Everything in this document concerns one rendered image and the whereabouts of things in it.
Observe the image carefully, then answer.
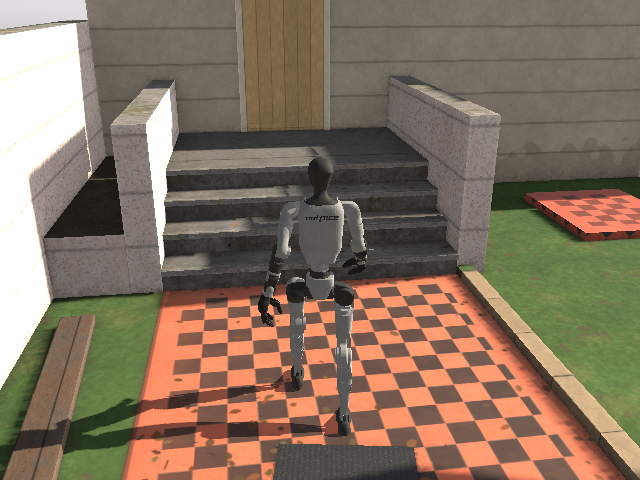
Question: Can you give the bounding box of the robot left upper arm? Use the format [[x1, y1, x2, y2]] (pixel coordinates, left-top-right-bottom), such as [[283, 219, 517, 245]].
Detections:
[[275, 201, 300, 259]]

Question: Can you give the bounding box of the robot left hand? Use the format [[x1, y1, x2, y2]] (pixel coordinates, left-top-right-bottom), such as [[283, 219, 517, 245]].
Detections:
[[258, 293, 282, 327]]

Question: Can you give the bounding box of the robot left forearm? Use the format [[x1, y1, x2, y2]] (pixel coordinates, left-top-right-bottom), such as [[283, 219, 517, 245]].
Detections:
[[262, 243, 284, 298]]

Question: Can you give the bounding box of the robot right hand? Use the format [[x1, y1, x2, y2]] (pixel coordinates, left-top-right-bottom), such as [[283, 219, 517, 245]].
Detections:
[[342, 257, 366, 275]]

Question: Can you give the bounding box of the robot left shin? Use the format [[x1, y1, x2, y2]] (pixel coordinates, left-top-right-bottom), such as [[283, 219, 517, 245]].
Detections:
[[290, 317, 304, 376]]

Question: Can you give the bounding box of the robot right forearm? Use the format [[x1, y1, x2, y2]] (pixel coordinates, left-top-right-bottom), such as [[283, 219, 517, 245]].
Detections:
[[354, 239, 368, 265]]

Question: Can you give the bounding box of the robot right upper arm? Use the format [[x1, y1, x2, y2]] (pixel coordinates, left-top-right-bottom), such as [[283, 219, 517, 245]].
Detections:
[[341, 201, 366, 253]]

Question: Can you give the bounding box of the robot head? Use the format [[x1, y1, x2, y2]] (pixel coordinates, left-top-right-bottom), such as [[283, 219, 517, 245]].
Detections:
[[304, 158, 338, 206]]

